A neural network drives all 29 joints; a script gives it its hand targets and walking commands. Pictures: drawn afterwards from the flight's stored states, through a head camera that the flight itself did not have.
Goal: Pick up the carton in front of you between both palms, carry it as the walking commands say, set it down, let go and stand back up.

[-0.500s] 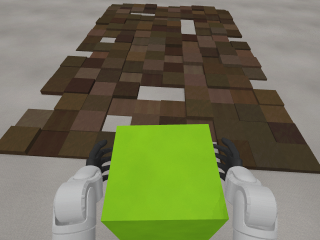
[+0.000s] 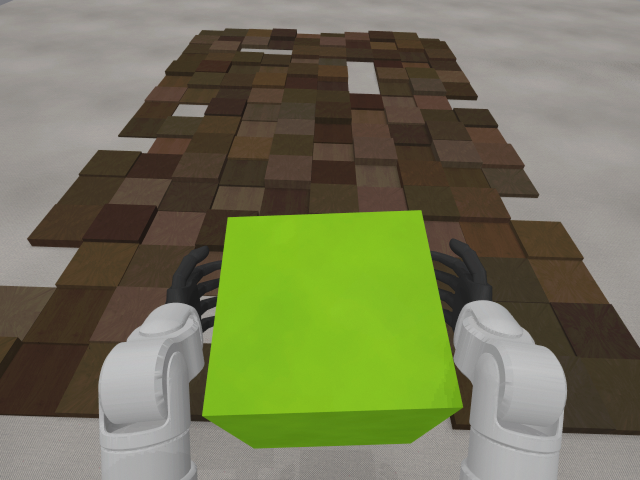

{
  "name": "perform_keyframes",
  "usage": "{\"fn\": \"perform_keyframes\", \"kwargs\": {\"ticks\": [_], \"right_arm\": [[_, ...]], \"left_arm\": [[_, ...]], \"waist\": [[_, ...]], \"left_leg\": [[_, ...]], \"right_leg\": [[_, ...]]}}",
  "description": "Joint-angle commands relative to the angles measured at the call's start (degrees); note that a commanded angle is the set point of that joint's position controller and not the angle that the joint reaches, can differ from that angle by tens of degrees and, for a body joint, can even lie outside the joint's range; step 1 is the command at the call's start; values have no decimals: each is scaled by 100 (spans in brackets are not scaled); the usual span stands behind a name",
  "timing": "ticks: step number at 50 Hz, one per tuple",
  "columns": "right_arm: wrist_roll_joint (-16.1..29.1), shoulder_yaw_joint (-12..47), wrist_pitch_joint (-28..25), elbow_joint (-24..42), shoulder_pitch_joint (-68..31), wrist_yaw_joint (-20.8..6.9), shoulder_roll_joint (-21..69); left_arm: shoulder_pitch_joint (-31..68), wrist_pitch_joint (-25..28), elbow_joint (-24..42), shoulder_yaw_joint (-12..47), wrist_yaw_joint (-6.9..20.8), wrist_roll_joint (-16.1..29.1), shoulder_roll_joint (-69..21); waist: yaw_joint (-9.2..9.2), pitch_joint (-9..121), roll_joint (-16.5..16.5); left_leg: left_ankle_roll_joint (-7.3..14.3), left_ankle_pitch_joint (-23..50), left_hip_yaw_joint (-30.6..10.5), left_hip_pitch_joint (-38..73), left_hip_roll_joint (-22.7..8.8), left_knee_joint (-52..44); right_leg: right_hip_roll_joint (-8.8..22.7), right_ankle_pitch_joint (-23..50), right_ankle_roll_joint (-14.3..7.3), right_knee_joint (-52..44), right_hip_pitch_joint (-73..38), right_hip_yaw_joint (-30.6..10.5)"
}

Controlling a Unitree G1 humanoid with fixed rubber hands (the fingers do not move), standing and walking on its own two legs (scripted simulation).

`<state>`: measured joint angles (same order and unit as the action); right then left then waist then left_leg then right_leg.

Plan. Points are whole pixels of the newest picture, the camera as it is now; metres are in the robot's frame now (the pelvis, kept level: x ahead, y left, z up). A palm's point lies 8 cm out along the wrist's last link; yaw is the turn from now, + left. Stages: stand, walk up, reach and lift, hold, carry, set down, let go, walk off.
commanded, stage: carry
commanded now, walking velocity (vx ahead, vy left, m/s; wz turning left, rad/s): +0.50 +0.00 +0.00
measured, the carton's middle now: (328, 342) +0.29 +0.00 +0.06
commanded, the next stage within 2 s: none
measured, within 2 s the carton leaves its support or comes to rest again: neither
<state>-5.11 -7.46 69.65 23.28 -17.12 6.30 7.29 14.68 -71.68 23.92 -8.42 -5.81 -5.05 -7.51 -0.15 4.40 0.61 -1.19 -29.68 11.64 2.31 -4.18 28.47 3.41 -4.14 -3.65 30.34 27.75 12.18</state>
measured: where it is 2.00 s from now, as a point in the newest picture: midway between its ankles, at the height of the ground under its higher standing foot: (305, 253)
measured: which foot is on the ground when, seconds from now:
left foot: down 0.00-0.02, up 0.04-0.42, down 0.44-0.86, up 0.88-1.00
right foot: down 0.00-0.42, up 0.44-0.82, down 0.84-1.00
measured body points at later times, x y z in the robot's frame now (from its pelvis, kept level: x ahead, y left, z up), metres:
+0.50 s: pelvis +0.29 +0.02 +0.00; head +0.33 +0.04 +0.45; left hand +0.69 +0.17 +0.16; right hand +0.69 -0.13 +0.18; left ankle +0.37 +0.10 -0.72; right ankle +0.15 -0.09 -0.65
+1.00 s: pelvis +0.61 +0.00 +0.04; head +0.70 +0.01 +0.48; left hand +0.98 +0.17 +0.15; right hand +1.02 -0.13 +0.17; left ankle +0.47 +0.09 -0.54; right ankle +0.66 -0.08 -0.68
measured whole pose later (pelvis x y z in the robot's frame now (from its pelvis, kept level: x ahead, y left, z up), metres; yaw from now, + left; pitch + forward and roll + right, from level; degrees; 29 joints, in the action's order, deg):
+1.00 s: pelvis +0.61 +0.00 +0.04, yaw +1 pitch +6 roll -1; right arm -3.4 -17.0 72.9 7.1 -43.8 6.9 1.1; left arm 41.5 -74.5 7.3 -14.0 -7.4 -4.5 -4.0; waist 4.2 -5.6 -0.4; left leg 3.3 -24.6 -0.6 -31.0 2.1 82.3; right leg -1.2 -12.4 -4.3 34.6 28.6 8.1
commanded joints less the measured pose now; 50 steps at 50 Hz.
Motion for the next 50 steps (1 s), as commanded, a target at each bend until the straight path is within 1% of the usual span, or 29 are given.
{"fn": "perform_keyframes", "kwargs": {"ticks": [1, 2, 3, 5, 6, 10, 13, 14, 17, 20, 21, 22, 23, 24, 25, 27, 28, 30, 32, 36, 39, 41, 42, 43, 44, 45, 46, 48, 50], "right_arm": [[2477, 3979, 369, -67, -3836, -1313, 3719], [2551, 4040, 448, -223, -4139, -1265, 3708], [2636, 3908, 464, -363, -4524, -1252, 3914], [2657, 3667, 534, -645, -4981, -1213, 4178], [2585, 3570, 590, -1079, -4965, -1185, 4342], [2507, 3490, 547, -1502, -5751, -1086, 4552], [2545, 3166, 584, -1892, -6273, -1070, 4682], [2570, 3148, 618, -2217, -6421, -1043, 4677], [2582, 2829, 655, -2634, -6648, -1060, 4873], [2644, 2667, 679, -2904, -6796, -1150, 5073], [2621, 2554, 653, -2921, -6840, -1154, 5000], [2713, 2520, 673, -2802, -6940, -1158, 4940], [2564, 2372, 659, -3039, -6997, -1144, 4764], [2611, 2360, 652, -2585, -7012, -1167, 4916], [2680, 2401, 660, -2490, -7168, -1172, 5146], [2872, 2511, 608, -2147, -7388, -1246, 5560], [2878, 2695, 545, -1879, -7430, -1251, 5529], [2942, 2818, 475, -1287, -7569, -1227, 5597], [2972, 3077, 398, -838, -7321, -1169, 5517], [2931, 3378, 379, -797, -6976, -1204, 5093], [2875, 3453, 421, -1261, -6496, -1326, 4868], [2849, 3419, 451, -1466, -6561, -1350, 4768], [2843, 3460, 414, -1545, -6544, -1364, 4799], [2800, 3457, 412, -1358, -6755, -1380, 4853], [2878, 3498, 419, -1243, -6680, -1431, 5152], [2776, 3379, 423, -1559, -6598, -1403, 5017], [2829, 3444, 388, -1237, -6880, -1393, 5132], [2467, 3191, 360, -1361, -6544, -1265, 5007], [2280, 3102, 302, -1124, -6538, -1125, 4920]], "left_arm": [[4012, -79, -82, 3849, 1187, 2309, -3432], [4270, -155, -306, 3770, 1187, 2447, -3447], [4866, -197, -128, 3877, 1159, 2525, -3627], [5468, -273, -375, 3786, 1184, 2721, -3995], [5924, -282, -246, 3801, 1212, 2841, -4088], [6601, -356, -957, 3516, 1216, 2900, -4364], [7053, -400, -1504, 3279, 1200, 2882, -4465], [7066, -390, -1601, 3102, 1177, 2773, -4410], [7618, -398, -1833, 2924, 1097, 2747, -4514], [7792, -456, -2229, 2683, 1053, 2614, -4641], [7770, -505, -2288, 2732, 1056, 2590, -4721], [7712, -522, -2280, 2678, 1018, 2628, -4678], [7472, -599, -2765, 2552, 980, 2447, -4838], [7825, -544, -2395, 2545, 978, 2512, -4910], [8031, -537, -2274, 2534, 961, 2544, -4966], [7948, -461, -2104, 2540, 881, 2450, -5271], [8000, -454, -1927, 2535, 874, 2411, -5254], [7632, -317, -1743, 2649, 784, 2193, -5231], [7302, -241, -1291, 2787, 728, 2071, -5087], [7064, -216, -1257, 3038, 697, 2015, -4697], [6744, -219, -1450, 3064, 760, 1803, -4431], [6727, -214, -1698, 3195, 855, 1888, -4527], [6604, -193, -1716, 3243, 883, 1898, -4390], [6594, -189, -1471, 3200, 929, 1985, -4589], [6650, -137, -1649, 3166, 920, 1979, -4506], [6584, -174, -1473, 3209, 982, 2175, -4657], [6896, -148, -1324, 3332, 1011, 2372, -5004], [7104, -129, -787, 3454, 1074, 2624, -5154], [7372, -72, -583, 3713, 1076, 2830, -5270]], "waist": [[386, 2025, -1683], [399, 2062, -1937], [444, 2250, -1517], [263, 2015, -288], [191, 2091, -165], [240, 2107, -807], [274, 1818, -577], [284, 1825, -873], [352, 1652, -905], [-11, 2099, -888], [-185, 2369, -270], [-431, 2628, 517], [-425, 2900, 1692], [-442, 2869, 1509], [-486, 2835, 1299], [-462, 2530, 606], [-410, 2478, 271], [-317, 2548, 379], [-449, 2627, 678], [-488, 2300, 774], [-284, 2167, 796], [-61, 2145, 954], [256, 2653, 935], [534, 3335, -3], [631, 4079, -1982], [537, 4202, -1160], [751, 3595, -1196], [610, 2941, -648], [603, 2999, -218]], "left_leg": [[86, 1014, -68, -3272, 545, 3839], [248, 12, -779, -4164, 603, 4921], [411, -24, -1192, -4473, 286, 5366], [532, 557, -1311, -4291, -146, 4792], [508, 928, -1301, -4101, -269, 4457], [308, 1280, -911, -4180, -27, 3181], [260, 1663, -635, -4028, 24, 1862], [298, 1985, -687, -3777, -3, 1499], [397, 2411, -237, -3389, 297, 741], [538, 2652, -30, -1796, 532, -89], [541, 2635, 134, -706, 640, -133], [720, 2907, -1768, 386, -653, -242], [1508, 2871, -4192, 1674, -1739, -650], [1813, 3240, -4187, 2053, -1893, -542], [1695, 3858, -3924, 1891, -1630, -327], [1499, 3943, -3036, 1487, -1450, -336], [1474, 3777, -3011, 1302, -1419, -395], [1325, 4033, -2456, 1216, -1299, -438], [1396, 4298, -2164, 1751, -1200, -292], [1381, 4892, -1601, 1202, -968, -413], [1113, 5376, -991, 189, -761, -525], [906, 7354, -470, -2, -490, 496], [632, 6870, -274, -274, -422, 1776], [444, 4899, -459, -1865, -161, 3189], [266, 333, -779, -3756, 987, 5333], [392, 185, -1641, -4133, 824, 6327], [419, 190, -1636, -4783, 747, 6264], [482, 360, -1582, -5358, 439, 5712], [505, 571, -1397, -5288, 398, 5092]], "right_leg": [[1843, -1548, -838, -1188, -3996, -3881], [1962, -986, -1203, -1539, -4327, -4236], [1930, -92, -1214, -1144, -4312, -3663], [1684, -76, -956, -1168, -3422, -2985], [1657, -158, -776, -1255, -3258, -2537], [1302, 243, -753, -1453, -3184, -1568], [1176, 362, -770, -1323, -3087, -1211], [1203, 589, -751, -1281, -3036, -1064], [950, 1347, -476, -940, -3054, -648], [761, 1749, -214, 461, -2743, -375], [497, 1778, -24, 1348, -2209, -76], [187, -106, 254, 2603, -1149, -242], [-613, -2527, 401, 3809, 766, -674], [-415, -2670, 200, 4793, 1590, -1177], [-290, -2447, 39, 5005, 1814, -1371], [-33, -1944, -24, 4846, 2197, -1294], [-3, -1974, -63, 4730, 2046, -1310], [-14, -1598, -23, 4605, 2130, -1178], [-103, -1836, -6, 4391, 2747, -1010], [-41, -1328, 18, 2963, 2374, -763], [-477, -894, -81, 1333, 545, -91], [-1070, -318, -230, 524, -600, 483], [-809, 498, -364, -115, -1818, 84], [164, 631, -748, -145, -3775, -1672], [1689, 2363, -1825, -164, -5517, -4350], [1712, 2779, -1839, -59, -5610, -4289], [1360, 2746, -1597, 68, -5471, -3776], [1302, 2101, -1149, -203, -4913, -3305], [1299, 2010, -1007, -224, -4755, -3056]]}}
